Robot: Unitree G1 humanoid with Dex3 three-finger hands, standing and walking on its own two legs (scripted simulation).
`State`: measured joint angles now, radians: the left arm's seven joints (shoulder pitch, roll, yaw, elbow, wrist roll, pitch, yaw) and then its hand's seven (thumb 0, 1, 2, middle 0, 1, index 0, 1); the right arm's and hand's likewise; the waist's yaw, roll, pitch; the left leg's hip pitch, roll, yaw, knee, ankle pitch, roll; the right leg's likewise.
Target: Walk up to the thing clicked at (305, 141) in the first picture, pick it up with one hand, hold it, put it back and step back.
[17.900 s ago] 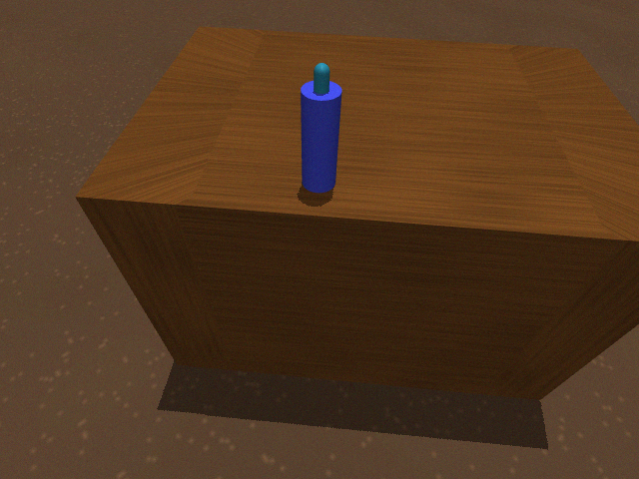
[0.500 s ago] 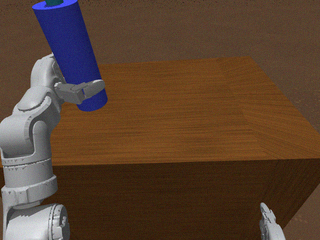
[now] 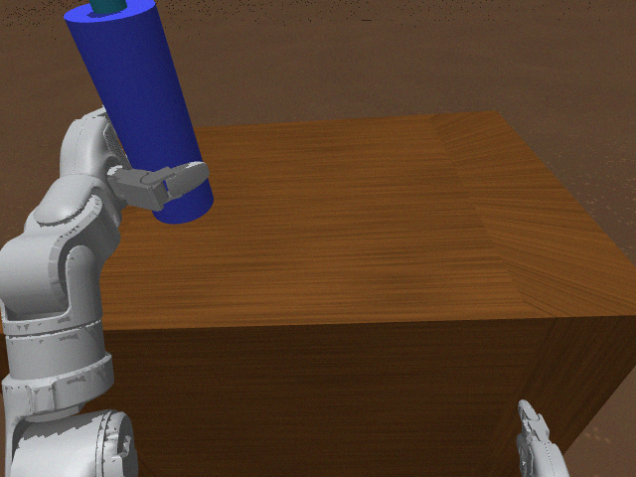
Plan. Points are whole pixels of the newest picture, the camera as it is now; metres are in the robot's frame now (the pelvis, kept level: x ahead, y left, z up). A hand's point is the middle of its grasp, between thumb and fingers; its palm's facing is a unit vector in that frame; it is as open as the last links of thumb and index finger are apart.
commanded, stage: hold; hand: left
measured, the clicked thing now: (145, 103) +0.33 +0.15 +0.36
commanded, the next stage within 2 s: crouch in 0.62 s
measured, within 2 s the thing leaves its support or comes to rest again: neither
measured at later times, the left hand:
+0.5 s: hand (160, 160) +0.34 +0.16 +0.30, palm faces +0.14 -0.99 +0.01, open 9.9 cm
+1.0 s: hand (175, 179) +0.36 +0.16 +0.26, palm faces +0.16 -0.99 +0.04, open 9.9 cm
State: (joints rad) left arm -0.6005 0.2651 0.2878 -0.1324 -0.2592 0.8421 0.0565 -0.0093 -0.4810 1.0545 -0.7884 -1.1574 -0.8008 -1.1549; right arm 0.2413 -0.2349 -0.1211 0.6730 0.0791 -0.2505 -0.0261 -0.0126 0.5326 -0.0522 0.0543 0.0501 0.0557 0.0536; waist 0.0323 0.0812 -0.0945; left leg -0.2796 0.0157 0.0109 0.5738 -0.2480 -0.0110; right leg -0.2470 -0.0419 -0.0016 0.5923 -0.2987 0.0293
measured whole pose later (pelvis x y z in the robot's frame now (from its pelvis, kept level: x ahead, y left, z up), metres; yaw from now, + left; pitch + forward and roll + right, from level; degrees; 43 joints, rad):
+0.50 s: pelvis +0.00 +0.00 +0.00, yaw +0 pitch -3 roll +0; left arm -0.58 0.27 0.30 -0.13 -0.25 0.84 0.05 -0.01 -0.48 1.06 -0.79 -1.16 -0.80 -1.16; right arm 0.25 -0.24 -0.12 0.66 0.08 -0.24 -0.03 -0.01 0.53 -0.05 0.05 0.05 0.05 0.05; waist 0.03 0.08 -0.09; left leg -0.27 0.02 0.01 0.57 -0.24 -0.01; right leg -0.24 -0.04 0.00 0.59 -0.30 0.03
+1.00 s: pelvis -0.01 +0.00 +0.00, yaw +0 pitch -3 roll +0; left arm -0.64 0.27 0.28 0.11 -0.24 0.77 0.06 -0.01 -0.49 1.06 -0.80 -1.15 -0.81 -1.14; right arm 0.24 -0.23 -0.09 0.68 0.07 -0.26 -0.04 -0.01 0.54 -0.05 0.05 0.05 0.06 0.05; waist 0.02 0.06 -0.08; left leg -0.29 0.02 0.01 0.55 -0.22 -0.02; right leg -0.26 -0.04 -0.01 0.59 -0.28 0.02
